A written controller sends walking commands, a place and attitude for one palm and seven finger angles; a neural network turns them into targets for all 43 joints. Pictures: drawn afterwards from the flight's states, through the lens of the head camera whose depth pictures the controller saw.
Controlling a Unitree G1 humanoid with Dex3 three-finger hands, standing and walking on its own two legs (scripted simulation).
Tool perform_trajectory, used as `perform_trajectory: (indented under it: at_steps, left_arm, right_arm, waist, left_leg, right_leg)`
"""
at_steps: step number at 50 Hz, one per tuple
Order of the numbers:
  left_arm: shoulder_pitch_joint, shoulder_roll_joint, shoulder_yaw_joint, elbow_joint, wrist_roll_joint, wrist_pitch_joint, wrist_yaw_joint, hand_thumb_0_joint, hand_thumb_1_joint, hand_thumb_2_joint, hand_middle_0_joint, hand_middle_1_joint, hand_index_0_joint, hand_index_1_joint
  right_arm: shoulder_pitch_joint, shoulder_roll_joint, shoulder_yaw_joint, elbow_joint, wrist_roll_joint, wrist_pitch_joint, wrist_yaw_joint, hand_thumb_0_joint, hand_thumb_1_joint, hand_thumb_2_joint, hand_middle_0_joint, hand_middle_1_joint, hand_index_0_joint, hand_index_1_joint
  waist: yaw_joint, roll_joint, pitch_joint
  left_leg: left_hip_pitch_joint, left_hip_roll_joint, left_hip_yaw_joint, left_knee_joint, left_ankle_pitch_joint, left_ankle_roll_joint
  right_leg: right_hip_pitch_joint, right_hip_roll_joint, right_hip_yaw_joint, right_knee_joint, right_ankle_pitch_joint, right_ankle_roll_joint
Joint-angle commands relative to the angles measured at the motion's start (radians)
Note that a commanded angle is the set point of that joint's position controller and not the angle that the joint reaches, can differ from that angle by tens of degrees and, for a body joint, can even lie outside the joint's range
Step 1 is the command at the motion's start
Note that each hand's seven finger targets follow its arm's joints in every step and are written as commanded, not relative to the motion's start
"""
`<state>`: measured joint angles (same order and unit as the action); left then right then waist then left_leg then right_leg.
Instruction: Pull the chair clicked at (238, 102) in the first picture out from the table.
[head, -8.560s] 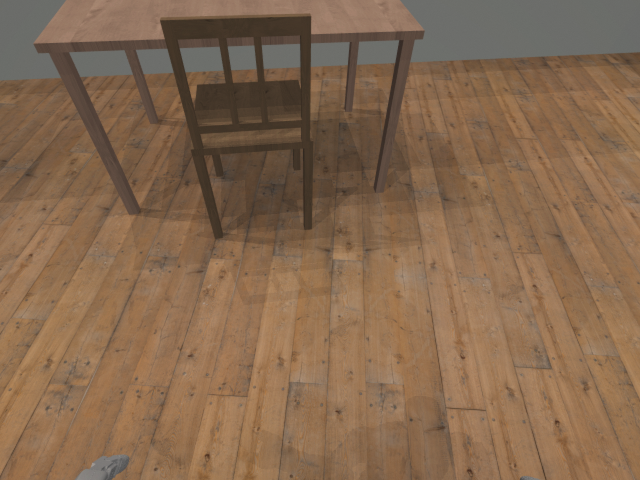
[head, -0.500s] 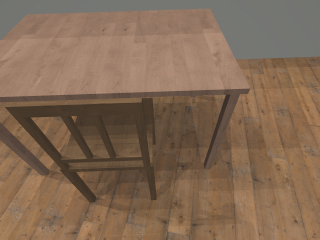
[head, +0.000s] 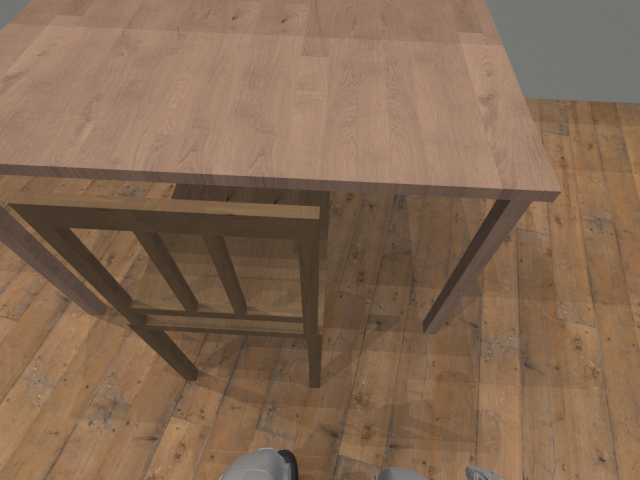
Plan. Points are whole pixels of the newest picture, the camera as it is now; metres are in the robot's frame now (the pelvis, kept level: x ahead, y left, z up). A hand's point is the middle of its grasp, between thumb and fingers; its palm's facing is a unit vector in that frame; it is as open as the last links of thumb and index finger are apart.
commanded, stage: come to a stop and stand still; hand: left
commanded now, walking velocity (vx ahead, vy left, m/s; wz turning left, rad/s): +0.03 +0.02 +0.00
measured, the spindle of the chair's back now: (171, 273) +0.40 +0.28 -0.09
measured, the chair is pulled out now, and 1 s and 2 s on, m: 0.00 0.00 0.00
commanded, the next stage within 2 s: look again from close up in 0.84 s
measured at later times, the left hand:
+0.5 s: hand out of the picture +0.02 +0.17 -0.17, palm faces +0.01 -0.98 -0.20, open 7.3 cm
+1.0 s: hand out of the picture -0.04 +0.18 -0.16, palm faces +0.01 -0.98 -0.21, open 7.3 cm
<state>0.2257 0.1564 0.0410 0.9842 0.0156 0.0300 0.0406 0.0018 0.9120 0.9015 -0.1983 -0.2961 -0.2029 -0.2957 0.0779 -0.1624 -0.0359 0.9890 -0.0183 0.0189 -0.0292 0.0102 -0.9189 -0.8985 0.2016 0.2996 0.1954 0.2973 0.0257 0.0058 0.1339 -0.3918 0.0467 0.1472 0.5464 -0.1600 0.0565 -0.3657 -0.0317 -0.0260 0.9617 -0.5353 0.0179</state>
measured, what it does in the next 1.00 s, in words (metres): steps on the spot: right foot, then left foot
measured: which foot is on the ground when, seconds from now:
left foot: down 0.00-0.10, up 0.12-0.32, down 0.34-1.00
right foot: up 0.00-0.08, down 0.10-1.00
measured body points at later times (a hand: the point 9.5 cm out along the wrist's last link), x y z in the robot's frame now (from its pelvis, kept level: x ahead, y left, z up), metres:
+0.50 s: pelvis -0.02 -0.01 +0.01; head +0.00 +0.00 +0.45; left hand +0.02 +0.22 -0.15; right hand -0.01 -0.25 -0.14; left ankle -0.03 +0.08 -0.73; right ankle -0.02 -0.14 -0.73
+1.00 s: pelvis -0.03 +0.00 +0.01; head -0.02 -0.01 +0.46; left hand -0.04 +0.23 -0.14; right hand -0.01 -0.23 -0.15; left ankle -0.03 +0.08 -0.73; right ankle -0.02 -0.14 -0.73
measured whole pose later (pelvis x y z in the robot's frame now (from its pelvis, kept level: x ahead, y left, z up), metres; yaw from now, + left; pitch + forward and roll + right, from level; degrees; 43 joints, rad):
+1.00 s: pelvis -0.03 +0.00 +0.01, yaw +0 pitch -1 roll +0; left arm 0.32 0.17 -0.01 1.07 0.01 0.00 0.03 0.00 0.91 0.90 -0.20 -0.30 -0.20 -0.30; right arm 0.28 -0.18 0.00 1.05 -0.01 -0.01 -0.01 0.01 -0.92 -0.90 0.20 0.30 0.20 0.30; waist 0.01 0.01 0.03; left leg -0.20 -0.04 0.07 0.44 -0.23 0.05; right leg -0.22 -0.06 -0.03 0.48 -0.24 0.03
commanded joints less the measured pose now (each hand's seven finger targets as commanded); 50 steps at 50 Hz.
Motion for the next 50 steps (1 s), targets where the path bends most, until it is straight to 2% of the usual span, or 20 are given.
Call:
perform_trajectory:
  at_steps: [1,3,4,5,6,7,9,11,13,15,17,18,20,21,22,23,26,31,38,50]
  left_arm:
    - [0.196,0.033,0.009,-0.015,0.008,0.001,0.002,0.0,0.9,0.9,-0.2,-0.3,-0.2,-0.3]
    - [0.252,0.058,0.015,-0.005,0.015,-0.007,0.003,0.0,0.9,0.9,-0.2,-0.3,-0.2,-0.3]
    - [0.224,0.113,0.019,-0.023,0.027,-0.012,0.007,0.0,0.9,0.9,-0.2,-0.3,-0.2,-0.3]
    - [0.131,0.181,0.023,-0.06,0.029,-0.016,0.007,0.0,0.9,0.9,-0.2,-0.3,-0.2,-0.3]
    - [0.056,0.2,0.023,-0.092,0.025,-0.016,0.007,0.0,0.9,0.9,-0.2,-0.3,-0.2,-0.3]
    - [0.001,0.195,0.024,-0.111,0.026,-0.017,0.008,0.0,0.9,0.9,-0.2,-0.3,-0.2,-0.3]
    - [-0.034,0.157,0.022,-0.104,0.02,-0.031,0.007,0.0,0.9,0.9,-0.2,-0.3,-0.2,-0.3]
    - [0.011,0.154,0.022,-0.092,0.022,-0.041,0.006,0.0,0.9,0.9,-0.2,-0.3,-0.2,-0.3]
    - [0.07,0.167,0.024,-0.064,0.018,-0.041,0.006,0.0,0.9,0.9,-0.2,-0.3,-0.2,-0.3]
    - [0.078,0.164,0.022,-0.041,0.001,-0.04,0.004,0.0,0.9,0.9,-0.2,-0.3,-0.2,-0.3]
    - [0.101,0.104,0.007,-0.031,-0.008,-0.034,-0.002,0.0,0.9,0.9,-0.2,-0.3,-0.2,-0.3]
    - [0.102,0.086,0.0,-0.023,-0.006,-0.029,0.001,0.0,0.9,0.9,-0.2,-0.3,-0.2,-0.3]
    - [0.077,0.093,-0.003,0.018,-0.003,-0.031,0.001,0.0,0.9,0.9,-0.2,-0.3,-0.2,-0.3]
    - [0.169,0.141,-0.011,0.045,0.001,-0.04,0.036,0.0,0.9,0.9,-0.2,-0.3,-0.2,-0.3]
    - [0.105,0.161,-0.018,0.024,0.005,-0.055,0.027,0.0,0.9,0.9,-0.2,-0.3,-0.2,-0.3]
    - [0.062,0.173,-0.016,0.0,0.0,-0.06,0.015,0.0,0.9,0.9,-0.2,-0.3,-0.2,-0.3]
    - [0.064,0.144,-0.025,-0.011,0.0,-0.052,0.007,0.0,0.9,0.9,-0.2,-0.3,-0.2,-0.3]
    - [0.076,0.121,-0.033,0.0,0.003,-0.042,-0.003,0.0,0.9,0.9,-0.2,-0.3,-0.2,-0.3]
    - [0.108,0.116,-0.034,0.012,0.004,-0.044,-0.006,0.0,0.9,0.9,-0.2,-0.3,-0.2,-0.3]
    - [0.13,0.114,-0.04,0.052,-0.001,-0.058,-0.004,0.0,0.9,0.9,-0.2,-0.3,-0.2,-0.3]
  right_arm:
    - [0.074,-0.178,-0.05,-0.036,-0.007,0.007,-0.003,0.0,-0.9,-0.9,0.2,0.3,0.2,0.3]
    - [0.056,-0.151,-0.05,-0.046,0.0,0.018,0.007,0.0,-0.9,-0.9,0.2,0.3,0.2,0.3]
    - [0.075,-0.096,-0.048,-0.054,0.008,0.027,0.013,0.0,-0.9,-0.9,0.2,0.3,0.2,0.3]
    - [0.077,-0.047,-0.041,-0.073,0.009,0.039,0.02,0.0,-0.9,-0.9,0.2,0.3,0.2,0.3]
    - [0.043,-0.078,-0.047,-0.081,0.006,0.048,0.023,0.0,-0.9,-0.9,0.2,0.3,0.2,0.3]
    - [0.06,-0.07,-0.051,-0.076,0.003,0.052,0.029,0.0,-0.9,-0.9,0.2,0.3,0.2,0.3]
    - [0.091,-0.071,-0.045,-0.045,0.0,0.041,0.026,0.0,-0.9,-0.9,0.2,0.3,0.2,0.3]
    - [0.133,-0.061,-0.038,-0.034,0.008,0.018,0.019,0.0,-0.9,-0.9,0.2,0.3,0.2,0.3]
    - [0.128,-0.049,-0.028,-0.023,0.012,0.006,0.014,0.0,-0.9,-0.9,0.2,0.3,0.2,0.3]
    - [0.185,-0.048,-0.015,0.009,0.011,-0.011,0.007,0.0,-0.9,-0.9,0.2,0.3,0.2,0.3]
    - [0.17,-0.114,-0.013,0.02,0.002,-0.032,0.002,0.0,-0.9,-0.9,0.2,0.3,0.2,0.3]
    - [0.141,-0.131,-0.009,0.021,0.0,-0.025,0.002,0.0,-0.9,-0.9,0.2,0.3,0.2,0.3]
    - [0.134,-0.1,0.006,0.051,0.004,-0.031,0.0,0.0,-0.9,-0.9,0.2,0.3,0.2,0.3]
    - [0.089,-0.149,-0.004,-0.032,0.025,-0.043,0.004,0.0,-0.9,-0.9,0.2,0.3,0.2,0.3]
    - [0.111,-0.121,0.007,-0.046,0.017,-0.035,0.007,0.0,-0.9,-0.9,0.2,0.3,0.2,0.3]
    - [0.203,-0.086,0.005,-0.024,0.006,-0.04,0.008,0.0,-0.9,-0.9,0.2,0.3,0.2,0.3]
    - [0.214,-0.111,0.007,-0.024,0.006,-0.045,0.009,0.0,-0.9,-0.9,0.2,0.3,0.2,0.3]
    - [0.214,-0.132,0.009,-0.046,0.005,-0.043,0.01,0.0,-0.9,-0.9,0.2,0.3,0.2,0.3]
    - [0.221,-0.138,0.009,-0.029,0.003,-0.042,0.014,0.0,-0.9,-0.9,0.2,0.3,0.2,0.3]
    - [0.23,-0.115,0.024,0.038,0.01,-0.051,0.014,0.0,-0.9,-0.9,0.2,0.3,0.2,0.3]
  waist:
    - [-0.011,0.138,-0.235]
    - [0.021,0.036,-0.201]
    - [0.006,-0.157,-0.128]
    - [-0.019,-0.326,-0.059]
    - [-0.011,-0.239,-0.039]
    - [-0.042,-0.154,-0.035]
    - [-0.057,-0.213,-0.036]
    - [-0.042,-0.199,-0.122]
    - [-0.018,-0.166,-0.172]
    - [-0.032,-0.124,-0.219]
    - [0.0,0.089,-0.231]
    - [0.013,0.106,-0.196]
    - [0.004,0.137,-0.167]
    - [0.027,0.032,-0.121]
    - [-0.023,0.002,-0.089]
    - [-0.057,0.026,-0.131]
    - [-0.036,0.141,-0.149]
    - [-0.03,0.039,-0.047]
    - [-0.026,0.005,-0.044]
    - [-0.029,-0.022,-0.083]
  left_leg:
    - [0.149,0.255,-0.228,-0.16,0.211,0.109]
    - [0.037,0.168,-0.17,-0.078,-0.029,0.036]
    - [-0.046,0.054,-0.111,0.047,-0.229,-0.026]
    - [-0.082,-0.042,-0.066,0.208,-0.322,-0.076]
    - [-0.014,-0.021,-0.137,0.37,-0.348,-0.066]
    - [0.009,-0.032,-0.155,0.449,-0.31,-0.062]
    - [-0.049,-0.029,-0.152,0.476,-0.265,-0.06]
    - [-0.042,-0.033,-0.122,0.324,-0.313,-0.072]
    - [0.004,-0.041,-0.091,0.102,-0.266,-0.082]
    - [0.175,-0.037,-0.107,-0.143,-0.004,-0.077]
    - [0.285,0.127,-0.272,-0.16,0.383,-0.013]
    - [0.227,0.154,-0.272,-0.155,0.378,0.017]
    - [0.199,0.107,-0.259,-0.182,0.349,0.01]
    - [0.171,0.095,-0.19,0.022,0.249,-0.026]
    - [0.155,0.027,-0.158,-0.003,0.026,-0.063]
    - [0.177,0.01,-0.172,-0.064,-0.054,-0.051]
    - [0.131,0.066,-0.248,-0.143,-0.006,-0.022]
    - [0.042,0.062,-0.275,-0.232,-0.205,-0.013]
    - [0.066,0.056,-0.271,-0.273,-0.246,-0.01]
    - [0.162,0.039,-0.212,-0.221,-0.069,-0.017]
  right_leg:
    - [0.105,-0.015,-0.011,-0.216,0.085,-0.007]
    - [0.216,-0.013,-0.023,-0.469,0.27,-0.008]
    - [0.163,-0.119,0.141,-0.627,0.255,-0.049]
    - [0.022,-0.295,0.355,-0.753,0.159,-0.145]
    - [-0.123,-0.338,0.355,-0.785,0.086,-0.21]
    - [-0.172,-0.297,0.3,-0.78,0.077,-0.212]
    - [-0.037,-0.214,0.205,-0.678,0.405,-0.178]
    - [0.166,-0.208,0.141,-0.561,0.764,-0.193]
    - [0.285,-0.199,0.13,-0.479,0.915,-0.18]
    - [0.269,-0.161,0.11,-0.425,0.818,-0.118]
    - [0.168,-0.064,0.052,-0.413,0.493,-0.035]
    - [0.191,-0.047,0.041,-0.468,0.348,-0.019]
    - [0.236,-0.055,0.026,-0.497,0.409,-0.014]
    - [0.17,-0.094,0.065,-0.553,0.507,-0.035]
    - [0.128,-0.152,0.132,-0.573,0.556,-0.07]
    - [0.125,-0.153,0.137,-0.537,0.469,-0.089]
    - [0.156,-0.063,0.053,-0.51,0.296,-0.064]
    - [0.145,-0.048,0.035,-0.52,0.257,-0.053]
    - [0.133,-0.058,0.04,-0.538,0.261,-0.045]
    - [0.13,-0.084,0.073,-0.578,0.326,-0.044]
